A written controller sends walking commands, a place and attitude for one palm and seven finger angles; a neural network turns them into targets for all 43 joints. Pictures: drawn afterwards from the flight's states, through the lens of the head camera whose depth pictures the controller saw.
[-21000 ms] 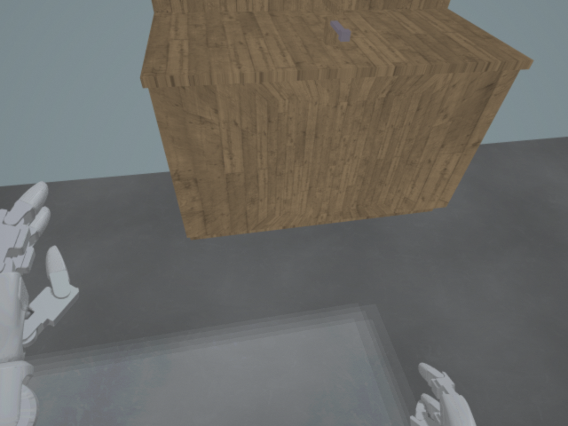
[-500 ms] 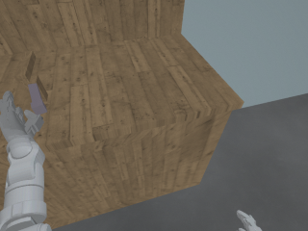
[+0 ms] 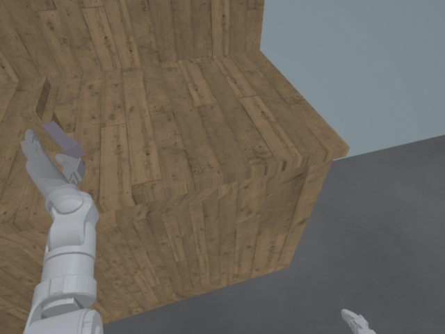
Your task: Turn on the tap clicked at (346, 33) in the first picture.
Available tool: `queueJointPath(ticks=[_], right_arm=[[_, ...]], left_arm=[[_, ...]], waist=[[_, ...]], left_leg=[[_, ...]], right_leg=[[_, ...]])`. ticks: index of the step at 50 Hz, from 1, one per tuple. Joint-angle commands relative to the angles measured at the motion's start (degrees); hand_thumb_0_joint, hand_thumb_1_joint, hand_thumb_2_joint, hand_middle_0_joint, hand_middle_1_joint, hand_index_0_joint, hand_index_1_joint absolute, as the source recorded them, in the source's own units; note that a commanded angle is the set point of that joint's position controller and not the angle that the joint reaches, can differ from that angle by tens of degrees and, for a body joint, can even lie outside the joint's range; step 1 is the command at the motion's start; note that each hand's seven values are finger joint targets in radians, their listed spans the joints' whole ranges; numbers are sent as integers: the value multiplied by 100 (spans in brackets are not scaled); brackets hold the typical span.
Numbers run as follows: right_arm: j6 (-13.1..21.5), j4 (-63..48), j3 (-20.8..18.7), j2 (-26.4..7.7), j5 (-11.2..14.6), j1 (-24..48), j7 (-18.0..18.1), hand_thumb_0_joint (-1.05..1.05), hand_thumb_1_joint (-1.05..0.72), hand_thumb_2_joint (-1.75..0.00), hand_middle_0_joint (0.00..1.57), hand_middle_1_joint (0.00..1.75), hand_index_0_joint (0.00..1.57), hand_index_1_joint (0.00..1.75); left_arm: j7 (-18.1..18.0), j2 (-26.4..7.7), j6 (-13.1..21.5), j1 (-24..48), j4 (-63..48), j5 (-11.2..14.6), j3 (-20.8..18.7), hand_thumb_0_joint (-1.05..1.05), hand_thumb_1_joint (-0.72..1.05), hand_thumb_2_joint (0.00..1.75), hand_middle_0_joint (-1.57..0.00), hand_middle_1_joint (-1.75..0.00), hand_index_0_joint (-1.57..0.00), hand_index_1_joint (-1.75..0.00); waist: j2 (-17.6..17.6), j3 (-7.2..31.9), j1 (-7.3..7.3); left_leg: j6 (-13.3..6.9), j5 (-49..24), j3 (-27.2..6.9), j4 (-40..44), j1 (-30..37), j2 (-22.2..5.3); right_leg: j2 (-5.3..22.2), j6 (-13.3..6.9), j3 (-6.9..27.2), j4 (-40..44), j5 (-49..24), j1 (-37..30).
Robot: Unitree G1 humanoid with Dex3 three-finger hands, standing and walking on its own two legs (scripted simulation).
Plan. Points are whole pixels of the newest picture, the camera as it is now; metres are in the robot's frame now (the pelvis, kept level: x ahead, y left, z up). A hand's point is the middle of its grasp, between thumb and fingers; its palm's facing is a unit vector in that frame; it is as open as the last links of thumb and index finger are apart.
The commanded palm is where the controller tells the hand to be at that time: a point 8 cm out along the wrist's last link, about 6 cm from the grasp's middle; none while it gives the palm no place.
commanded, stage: push the lever round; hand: left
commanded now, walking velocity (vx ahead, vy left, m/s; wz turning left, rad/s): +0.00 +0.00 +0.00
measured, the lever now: (72, 149) +0.41 +0.32 +0.12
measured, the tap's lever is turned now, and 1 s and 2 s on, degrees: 29 58 71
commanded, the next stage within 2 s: lift the hand up off the lever in 1.54 s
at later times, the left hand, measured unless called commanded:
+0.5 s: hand (96, 156) +0.39 +0.26 +0.13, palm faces +0.81 -0.59 -0.06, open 7.6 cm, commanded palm +0.34 +0.28 +0.13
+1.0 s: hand (117, 140) +0.44 +0.24 +0.13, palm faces +0.84 -0.53 -0.09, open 7.7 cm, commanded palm +0.38 +0.26 +0.13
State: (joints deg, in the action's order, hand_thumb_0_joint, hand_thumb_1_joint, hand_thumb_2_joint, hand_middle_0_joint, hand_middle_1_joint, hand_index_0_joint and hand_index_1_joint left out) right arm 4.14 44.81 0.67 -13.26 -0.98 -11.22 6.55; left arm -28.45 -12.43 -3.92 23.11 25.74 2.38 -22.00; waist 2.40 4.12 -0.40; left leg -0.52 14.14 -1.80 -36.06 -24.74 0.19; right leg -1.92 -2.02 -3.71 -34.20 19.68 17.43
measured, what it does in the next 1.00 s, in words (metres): stands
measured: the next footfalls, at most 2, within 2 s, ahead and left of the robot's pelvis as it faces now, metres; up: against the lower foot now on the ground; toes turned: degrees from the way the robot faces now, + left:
none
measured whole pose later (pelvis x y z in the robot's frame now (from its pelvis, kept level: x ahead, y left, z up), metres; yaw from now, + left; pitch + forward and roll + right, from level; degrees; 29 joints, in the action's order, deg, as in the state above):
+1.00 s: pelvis +0.00 -0.01 -0.01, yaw +0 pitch +7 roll -1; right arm 0.6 47.6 -1.7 -12.5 -4.1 -13.7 2.2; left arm -46.6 -9.1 -4.3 41.7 44.8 -5.5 -26.0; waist 2.4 6.9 3.1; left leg 0.1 15.3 -2.2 -39.1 -30.5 -0.1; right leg -2.3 -2.7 -4.1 -38.0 21.3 23.4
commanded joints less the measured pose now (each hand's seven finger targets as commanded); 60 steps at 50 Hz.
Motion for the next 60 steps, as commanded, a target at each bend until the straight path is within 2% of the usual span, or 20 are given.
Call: queueJointPath(ticks=[1,4,5,6,10,14,15,16,29,32,33,35,38,40,43,45,46,50,54,60], right_arm=[[156,-761,-263,-752,-12,482,24,0,-90,-90,20,30,20,30],[133,-762,-264,-735,-13,537,2,0,-90,-90,20,30,20,30],[104,-719,-280,-761,-20,497,11,0,-90,-90,20,30,20,30],[101,-740,-272,-737,-15,545,1,0,-90,-90,20,30,20,30],[65,-709,-297,-757,-43,538,-3,0,-90,-90,20,30,20,30],[44,-662,-290,-724,-44,558,-12,0,-90,-90,20,30,20,30],[40,-656,-305,-731,-55,569,-9,0,-90,-90,20,30,20,30],[49,-648,-292,-720,-44,586,-20,0,-90,-90,20,30,20,30],[46,-493,-362,-669,-187,413,-177,0,-90,-90,20,30,20,30],[-9,-452,-365,-700,-206,329,-212,0,-90,-90,20,30,20,30],[-16,-458,-375,-672,-214,346,-236,0,-90,-90,20,30,20,30],[-20,-427,-401,-699,-249,292,-261,0,-90,-90,20,30,20,30],[-42,-432,-396,-662,-256,236,-331,0,-90,-90,20,30,20,30],[-76,-363,-411,-703,-274,179,-333,0,-90,-90,20,30,20,30],[-87,-366,-423,-681,-290,104,-371,0,-90,-90,20,30,20,30],[-137,-326,-441,-723,-307,45,-367,0,-90,-90,20,30,20,30],[-152,-349,-432,-692,-304,7,-382,0,-90,-90,20,30,20,30],[-215,-361,-469,-712,-316,-124,-409,0,-90,-90,20,30,20,30],[-250,-382,-465,-715,-298,-198,-412,0,-90,-90,20,30,20,30],[-207,-324,-494,-744,-310,-301,-407,0,-90,-90,20,30,20,30]], left_arm=[[-159,-1238,408,2265,-1397,-220,-2,0,90,90,-15,-15,-15,-15],[-274,-1045,373,2422,-1396,-250,144,0,90,90,-15,-15,-15,-15],[-335,-1262,354,2338,-1302,-291,-57,0,90,90,-15,-15,-15,-15],[-353,-1038,359,2493,-1375,-301,164,0,90,90,-15,-15,-15,-15],[-516,-1210,329,2465,-1289,-336,-60,0,90,90,-15,-15,-15,-15],[-632,-1010,322,2832,-1083,-386,136,0,90,90,-15,-15,-15,-15],[-675,-1064,318,2810,-1041,-411,62,0,90,90,-15,-15,-15,-15],[-710,-956,332,3012,-1012,-440,211,0,90,90,-15,-15,-15,-15],[-1314,-645,422,3688,-261,-628,219,0,90,90,-15,-15,-15,-15],[-1435,-912,392,3886,13,-701,-25,0,90,90,-15,-15,-15,-15],[-1453,-720,384,3991,0,-740,145,0,90,90,-15,-15,-15,-15],[-1568,-939,384,4015,7,-794,-117,0,90,90,-15,-15,-15,-15],[-1668,-693,317,4029,222,-823,19,0,90,90,-15,-15,-15,-15],[-1730,-934,288,4180,408,-882,-191,0,90,90,-15,-15,-15,-15],[-1799,-853,275,4395,553,-908,-151,0,90,90,-15,-15,-15,-15],[-1835,-1189,280,4387,686,-982,-419,0,90,90,-15,-15,-15,-15],[-1826,-1030,269,4370,785,-997,-289,0,90,90,-15,-15,-15,-15],[-1830,-1189,285,4277,776,-1064,-451,0,90,90,-15,-15,-15,-15],[-1802,-1277,309,4302,883,-1031,-492,0,90,90,-15,-15,-15,-15],[-1747,-1447,517,4604,707,-1117,-514,0,90,90,-15,-15,-15,-15]], waist=[[35,1466,71],[48,1318,137],[-13,1301,88],[57,1277,155],[-41,1341,77],[-180,1188,227],[-30,1198,164],[22,1109,246],[-110,1579,287],[-180,1502,287],[-69,1496,333],[22,1666,247],[-130,1609,302],[-217,1540,297],[-261,1578,367],[-254,1656,305],[-240,1646,354],[-161,1872,284],[-366,1720,391],[-73,1864,420]], left_leg=[[-91,-990,-108,378,1088,-24],[-114,-873,-52,345,1022,-6],[-109,-873,-97,377,993,-22],[-114,-868,-69,368,1019,-24],[-120,-852,-53,355,934,-1],[-147,-580,-44,341,837,1],[-135,-510,-74,367,841,-4],[-140,-427,-87,381,844,-4],[-112,-606,-83,179,759,12],[-114,-563,-130,189,636,-7],[-108,-560,-101,171,666,-8],[-99,-664,-118,153,713,-9],[-97,-755,-91,120,614,-12],[-110,-632,-124,129,530,-19],[-141,-644,-54,76,470,-10],[-136,-661,-80,71,414,-4],[-148,-754,-45,51,426,-5],[-138,-1033,-16,-10,486,-4],[-171,-889,42,-45,275,-6],[-194,-1027,19,-97,454,-5]], right_leg=[[69,81,230,516,-1464,-104],[80,105,263,556,-1402,3],[72,81,252,566,-1366,-61],[86,98,259,558,-1379,8],[98,102,282,572,-1397,-94],[126,137,305,630,-1135,95],[112,113,296,647,-985,108],[115,109,292,649,-885,211],[120,111,212,466,-1047,274],[125,98,192,447,-955,303],[121,98,185,449,-936,364],[104,76,173,412,-991,309],[97,84,134,354,-1085,336],[95,87,137,387,-937,377],[124,123,171,388,-1021,401],[123,110,176,364,-1042,338],[128,119,172,329,-1174,366],[124,116,172,248,-1558,215],[184,210,246,291,-1717,187],[139,179,239,239,-1809,244]])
